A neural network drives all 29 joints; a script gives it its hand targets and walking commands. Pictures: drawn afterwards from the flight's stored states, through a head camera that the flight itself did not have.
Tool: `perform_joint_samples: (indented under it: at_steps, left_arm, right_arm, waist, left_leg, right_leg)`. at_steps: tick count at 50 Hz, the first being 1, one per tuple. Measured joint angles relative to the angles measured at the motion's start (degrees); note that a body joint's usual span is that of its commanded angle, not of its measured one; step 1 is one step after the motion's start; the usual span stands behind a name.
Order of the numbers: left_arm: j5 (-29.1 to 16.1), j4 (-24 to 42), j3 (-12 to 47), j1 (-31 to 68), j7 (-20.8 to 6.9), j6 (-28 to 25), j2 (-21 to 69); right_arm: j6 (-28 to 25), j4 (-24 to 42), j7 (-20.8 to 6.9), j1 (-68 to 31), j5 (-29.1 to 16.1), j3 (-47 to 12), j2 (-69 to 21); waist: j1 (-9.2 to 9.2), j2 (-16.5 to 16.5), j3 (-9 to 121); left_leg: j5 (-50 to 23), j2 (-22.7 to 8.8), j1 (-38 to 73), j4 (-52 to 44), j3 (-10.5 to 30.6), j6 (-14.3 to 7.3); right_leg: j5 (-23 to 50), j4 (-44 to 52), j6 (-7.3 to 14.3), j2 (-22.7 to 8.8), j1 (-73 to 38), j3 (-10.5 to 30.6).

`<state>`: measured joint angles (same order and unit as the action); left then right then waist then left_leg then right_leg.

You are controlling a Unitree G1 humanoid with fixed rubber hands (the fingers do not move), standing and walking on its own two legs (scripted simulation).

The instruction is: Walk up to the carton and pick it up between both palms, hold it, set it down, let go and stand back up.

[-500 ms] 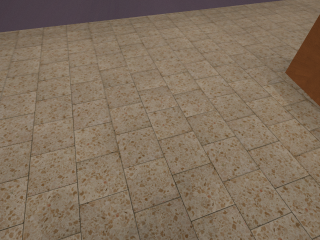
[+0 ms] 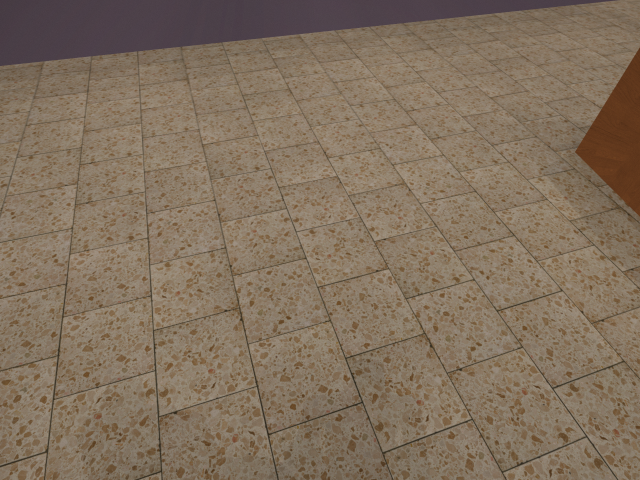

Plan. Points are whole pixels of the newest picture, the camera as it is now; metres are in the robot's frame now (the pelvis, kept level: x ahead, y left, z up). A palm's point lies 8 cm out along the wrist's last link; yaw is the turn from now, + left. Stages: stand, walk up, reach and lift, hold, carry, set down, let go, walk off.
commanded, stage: stand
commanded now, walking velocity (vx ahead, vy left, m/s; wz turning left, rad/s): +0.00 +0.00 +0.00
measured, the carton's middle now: out of the picture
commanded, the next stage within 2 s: walk up in 1.06 s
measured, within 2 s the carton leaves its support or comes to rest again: neither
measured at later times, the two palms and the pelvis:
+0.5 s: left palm out of the picture -0.02 +0.20 -0.15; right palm out of the picture -0.02 -0.19 -0.15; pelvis +0.01 +0.01 +0.00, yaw +0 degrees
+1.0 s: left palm out of the picture -0.03 +0.21 -0.15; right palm out of the picture -0.04 -0.17 -0.15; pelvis +0.00 +0.02 +0.00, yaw -1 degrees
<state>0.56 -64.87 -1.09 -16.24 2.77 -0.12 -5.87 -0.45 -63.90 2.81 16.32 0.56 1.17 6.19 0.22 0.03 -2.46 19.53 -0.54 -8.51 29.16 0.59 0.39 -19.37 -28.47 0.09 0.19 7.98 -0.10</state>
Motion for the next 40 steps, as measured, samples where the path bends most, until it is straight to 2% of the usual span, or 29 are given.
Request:
perform_joint_samples:
  at_steps: [14,40]
  left_arm:
    - [0.1,-3.1,0.4,0.2,0.3,-0.2,0.7]
    - [-0.1,-5.1,0.5,0.0,0.4,0.2,0.8]
  right_arm:
    - [-0.1,-3.2,0.3,-0.1,0.1,-0.5,-0.8]
    - [-0.5,-4.7,0.4,1.1,0.1,-1.1,-1.6]
  waist:
    - [-0.03,0.0,-0.3]
    - [-0.12,-0.3,-0.5]
  left_leg:
    - [-0.1,0.3,2.0,-1.3,-0.4,-0.3]
    - [-1.2,1.2,3.2,-3.4,-1.2,-1.4]
  right_leg:
    - [0.2,1.3,-0.4,-0.3,-1.9,0.3]
    - [1.3,3.0,-1.5,-1.4,-2.8,1.0]
